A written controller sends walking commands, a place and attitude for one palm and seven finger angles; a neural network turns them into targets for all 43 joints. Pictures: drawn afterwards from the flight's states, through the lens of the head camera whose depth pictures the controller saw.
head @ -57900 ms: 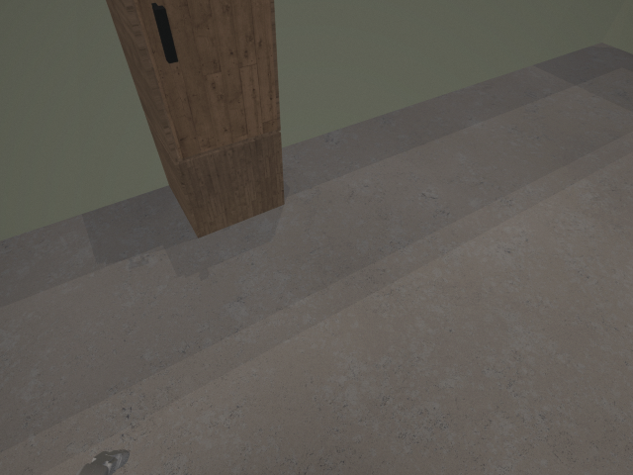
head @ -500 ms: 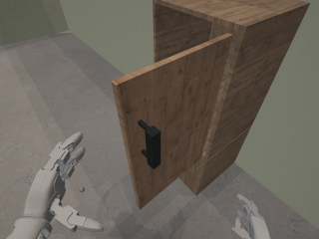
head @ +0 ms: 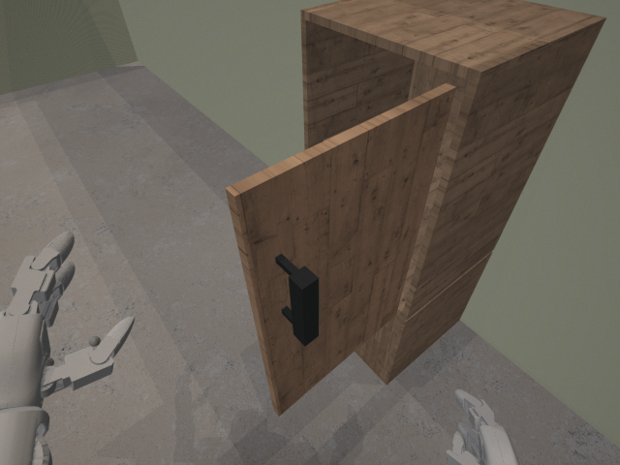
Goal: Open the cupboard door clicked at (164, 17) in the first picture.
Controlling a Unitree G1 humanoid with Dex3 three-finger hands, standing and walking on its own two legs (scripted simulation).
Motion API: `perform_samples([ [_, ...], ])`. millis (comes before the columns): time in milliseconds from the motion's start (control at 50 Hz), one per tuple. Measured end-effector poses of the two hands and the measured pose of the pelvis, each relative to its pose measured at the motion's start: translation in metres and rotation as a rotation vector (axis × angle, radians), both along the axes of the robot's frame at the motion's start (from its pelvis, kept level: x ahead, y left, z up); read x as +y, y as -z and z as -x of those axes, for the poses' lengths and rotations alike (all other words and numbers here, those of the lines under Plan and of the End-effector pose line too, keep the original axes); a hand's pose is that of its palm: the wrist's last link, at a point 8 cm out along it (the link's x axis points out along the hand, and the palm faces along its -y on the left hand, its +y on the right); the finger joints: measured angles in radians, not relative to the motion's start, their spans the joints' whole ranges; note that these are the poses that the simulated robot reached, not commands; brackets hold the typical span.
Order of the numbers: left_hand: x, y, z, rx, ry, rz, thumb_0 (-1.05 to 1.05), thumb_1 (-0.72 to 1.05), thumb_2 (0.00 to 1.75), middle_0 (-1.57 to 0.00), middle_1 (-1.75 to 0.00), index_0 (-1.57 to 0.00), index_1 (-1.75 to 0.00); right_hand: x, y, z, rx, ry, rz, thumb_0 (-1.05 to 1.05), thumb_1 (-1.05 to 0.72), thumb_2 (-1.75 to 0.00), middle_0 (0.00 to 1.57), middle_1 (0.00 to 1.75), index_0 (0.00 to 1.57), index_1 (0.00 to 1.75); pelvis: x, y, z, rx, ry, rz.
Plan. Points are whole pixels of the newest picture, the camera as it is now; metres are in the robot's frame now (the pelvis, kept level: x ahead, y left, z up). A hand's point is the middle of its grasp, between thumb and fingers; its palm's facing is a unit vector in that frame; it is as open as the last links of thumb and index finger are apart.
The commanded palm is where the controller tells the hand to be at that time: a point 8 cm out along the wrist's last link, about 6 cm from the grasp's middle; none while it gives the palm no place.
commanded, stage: draw the hand back to the body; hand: left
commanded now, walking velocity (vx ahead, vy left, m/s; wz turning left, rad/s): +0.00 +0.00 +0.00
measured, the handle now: (294, 298) +0.31 +0.07 +0.06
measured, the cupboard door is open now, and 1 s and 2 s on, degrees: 92 92 92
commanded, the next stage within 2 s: step back with the hand held close in 0.52 s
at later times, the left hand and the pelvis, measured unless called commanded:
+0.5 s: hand (93, 329) +0.19 +0.25 +0.15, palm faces +0.45 -0.80 -0.39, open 7.5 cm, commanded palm +0.14 +0.28 +0.17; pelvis +0.00 -0.02 +0.01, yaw +0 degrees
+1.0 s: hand (84, 344) +0.18 +0.25 +0.15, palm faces +0.31 -0.80 -0.52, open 7.4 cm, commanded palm +0.12 +0.29 +0.18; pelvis -0.03 +0.00 +0.00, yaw -2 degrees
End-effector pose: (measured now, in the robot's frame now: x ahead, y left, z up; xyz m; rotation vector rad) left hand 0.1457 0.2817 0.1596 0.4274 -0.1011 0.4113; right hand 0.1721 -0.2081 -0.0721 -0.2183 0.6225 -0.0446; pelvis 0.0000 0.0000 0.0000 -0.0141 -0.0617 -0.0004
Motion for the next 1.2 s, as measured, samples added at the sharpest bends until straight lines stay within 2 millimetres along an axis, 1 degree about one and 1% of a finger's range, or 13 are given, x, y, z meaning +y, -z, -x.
perform_samples([
  [100,0.009,-0.006,-0.003,-0.016,-0.036,-0.013,0.0,0.52,0.74,-0.19,-0.3,-0.2,-0.3,-0.007,-0.002,-0.004,0.012,0.006,0.011,0.01,-0.91,-0.9,0.2,0.3,0.2,0.3,-0.003,-0.002,-0.002,-0.005,0.002,-0.001],
  [200,0.015,-0.015,-0.004,-0.045,-0.068,-0.035,0.01,0.69,0.82,-0.2,-0.3,-0.2,-0.3,-0.013,-0.002,-0.007,0.019,0.009,0.017,0.01,-0.91,-0.9,0.2,0.3,0.2,0.3,-0.006,-0.004,-0.003,-0.009,0.001,-0.002],
  [260,0.013,-0.017,-0.005,-0.05,-0.073,-0.031,0.01,0.77,0.85,-0.2,-0.3,-0.21,-0.3,-0.016,-0.002,-0.008,0.023,0.009,0.014,0.01,-0.91,-0.9,0.2,0.3,0.2,0.3,-0.008,-0.004,-0.004,-0.01,0.0,-0.003],
  [320,0.008,-0.013,-0.006,-0.036,-0.064,-0.018,0.01,0.82,0.87,-0.2,-0.3,-0.21,-0.3,-0.019,-0.001,-0.008,0.029,0.011,0.011,0.01,-0.91,-0.9,0.2,0.3,0.2,0.3,-0.009,-0.005,-0.004,-0.01,0.0,-0.004],
  [440,0.001,-0.007,-0.007,-0.004,-0.049,-0.007,0.01,0.87,0.89,-0.2,-0.3,-0.21,-0.3,-0.023,0.001,-0.007,0.041,0.02,0.009,0.01,-0.91,-0.9,0.2,0.3,0.2,0.3,-0.014,-0.005,-0.005,-0.011,0.002,-0.004],
  [660,-0.004,-0.016,-0.003,-0.033,-0.057,-0.028,0.01,0.89,0.9,-0.21,-0.3,-0.21,-0.3,-0.027,0.002,-0.005,0.037,0.019,-0.004,0.01,-0.91,-0.9,0.2,0.3,0.2,0.3,-0.02,-0.006,-0.002,-0.02,0.0,-0.004],
  [740,0.0,-0.023,-0.005,-0.05,-0.042,-0.076,0.01,0.89,0.9,-0.21,-0.3,-0.21,-0.3,-0.031,0.001,-0.002,0.047,0.034,-0.006,0.01,-0.91,-0.9,0.2,0.3,0.2,0.3,-0.02,-0.006,0.003,0.013,0.003,0.006],
  [780,0.001,-0.022,-0.008,-0.036,-0.026,-0.096,0.01,0.89,0.9,-0.21,-0.3,-0.21,-0.3,-0.034,0.0,0.002,0.058,0.05,0.001,0.01,-0.91,-0.9,0.2,0.3,0.2,0.3,-0.018,-0.006,0.006,0.032,0.008,0.008],
  [860,-0.001,-0.014,-0.01,0.02,0.025,-0.11,0.01,0.89,0.9,-0.2,-0.3,-0.21,-0.3,-0.041,0.001,0.014,0.087,0.098,0.021,0.01,-0.91,-0.9,0.2,0.3,0.2,0.3,-0.012,-0.005,0.014,0.058,0.02,0.003],
  [960,0.001,-0.01,-0.004,0.052,0.085,-0.134,0.01,0.89,0.9,-0.21,-0.3,-0.21,-0.3,-0.045,0.0,0.036,0.12,0.161,0.045,0.01,-0.91,-0.9,0.2,0.3,0.2,0.3,-0.004,-0.003,0.027,0.069,0.03,-0.004],
  [1060,0.012,-0.016,0.013,0.008,0.099,-0.169,0.01,0.89,0.9,-0.21,-0.3,-0.22,-0.3,-0.04,-0.003,0.059,0.123,0.185,0.064,0.01,-0.91,-0.9,0.2,0.3,0.2,0.3,0.004,0.0,0.044,0.063,0.034,-0.007],
  [1140,0.02,-0.02,0.034,-0.041,0.083,-0.191,0.01,0.89,0.9,-0.21,-0.3,-0.22,-0.3,-0.032,-0.004,0.075,0.1,0.17,0.065,0.01,-0.91,-0.9,0.2,0.3,0.2,0.3,0.008,0.004,0.061,0.054,0.033,-0.013],
  [1200,0.024,-0.018,0.051,-0.069,0.054,-0.203,0.01,0.89,0.9,-0.21,-0.3,-0.22,-0.3,-0.025,0.0,0.085,0.078,0.149,0.057,0.01,-0.91,-0.9,0.2,0.3,0.2,0.3,0.009,0.009,0.073,0.043,0.029,-0.015],
])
